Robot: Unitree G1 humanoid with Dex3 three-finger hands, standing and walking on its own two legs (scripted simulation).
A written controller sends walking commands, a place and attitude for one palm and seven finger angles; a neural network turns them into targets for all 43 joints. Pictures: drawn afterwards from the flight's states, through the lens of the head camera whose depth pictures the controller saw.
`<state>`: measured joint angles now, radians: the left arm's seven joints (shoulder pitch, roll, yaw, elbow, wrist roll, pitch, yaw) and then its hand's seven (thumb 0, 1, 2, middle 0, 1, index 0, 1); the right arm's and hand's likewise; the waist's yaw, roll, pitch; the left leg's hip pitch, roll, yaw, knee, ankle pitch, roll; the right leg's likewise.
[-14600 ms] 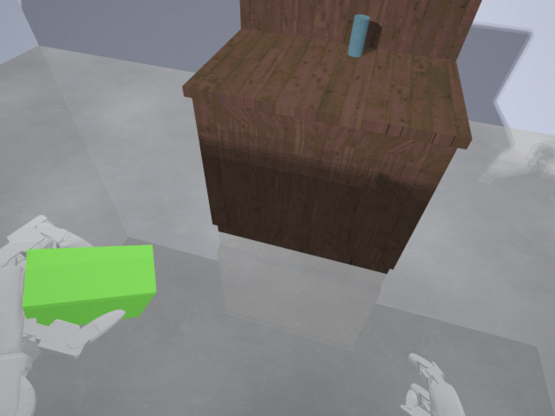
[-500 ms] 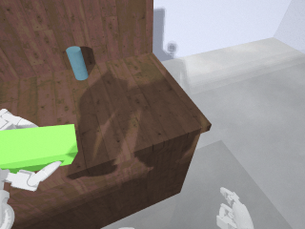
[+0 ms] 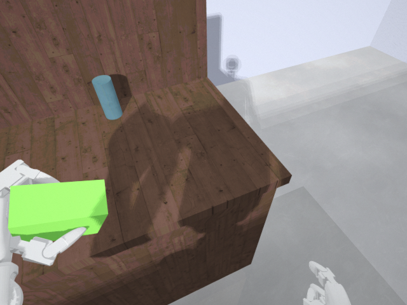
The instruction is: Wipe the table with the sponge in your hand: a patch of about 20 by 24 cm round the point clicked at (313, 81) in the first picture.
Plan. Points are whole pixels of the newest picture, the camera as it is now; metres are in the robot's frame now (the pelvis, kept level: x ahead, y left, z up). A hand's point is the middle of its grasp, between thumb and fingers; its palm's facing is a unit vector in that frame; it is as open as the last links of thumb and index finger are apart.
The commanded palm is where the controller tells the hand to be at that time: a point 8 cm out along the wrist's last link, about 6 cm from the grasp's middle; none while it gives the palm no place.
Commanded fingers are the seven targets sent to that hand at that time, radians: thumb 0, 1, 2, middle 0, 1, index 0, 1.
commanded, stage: come to a stop and stand still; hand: left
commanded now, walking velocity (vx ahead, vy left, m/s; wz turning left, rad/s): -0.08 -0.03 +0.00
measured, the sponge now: (74, 211) +0.23 +0.21 +0.15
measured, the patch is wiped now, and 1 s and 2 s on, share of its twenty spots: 0.00 0.00 0.00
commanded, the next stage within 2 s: look again from close up in 1.00 s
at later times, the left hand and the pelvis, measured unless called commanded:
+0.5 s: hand (35, 197) +0.24 +0.26 +0.17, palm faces +0.36 -0.82 -0.44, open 9.8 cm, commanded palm +0.18 +0.29 +0.19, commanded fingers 0.00 0.10 1.30 -1.20 -1.60 -1.20 -1.60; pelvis +0.01 +0.02 +0.02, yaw -2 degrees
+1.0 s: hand (21, 212) +0.21 +0.27 +0.17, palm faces +0.35 -0.84 -0.42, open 9.8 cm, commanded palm +0.15 +0.29 +0.19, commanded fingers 0.00 0.10 1.30 -1.20 -1.60 -1.20 -1.60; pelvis -0.03 +0.02 +0.01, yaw -3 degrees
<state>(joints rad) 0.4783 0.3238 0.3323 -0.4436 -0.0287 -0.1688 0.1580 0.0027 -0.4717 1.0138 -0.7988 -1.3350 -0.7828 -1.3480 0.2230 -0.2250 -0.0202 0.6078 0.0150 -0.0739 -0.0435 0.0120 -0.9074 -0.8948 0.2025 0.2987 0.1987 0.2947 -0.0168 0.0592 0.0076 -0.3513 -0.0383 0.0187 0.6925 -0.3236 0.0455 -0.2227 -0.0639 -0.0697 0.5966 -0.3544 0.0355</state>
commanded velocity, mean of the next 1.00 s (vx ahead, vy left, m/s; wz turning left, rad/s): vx -0.03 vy -0.02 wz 0.00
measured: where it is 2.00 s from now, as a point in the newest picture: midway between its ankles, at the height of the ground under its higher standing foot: outside the picture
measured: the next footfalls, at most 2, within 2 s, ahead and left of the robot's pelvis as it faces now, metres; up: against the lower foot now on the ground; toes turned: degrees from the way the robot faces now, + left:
none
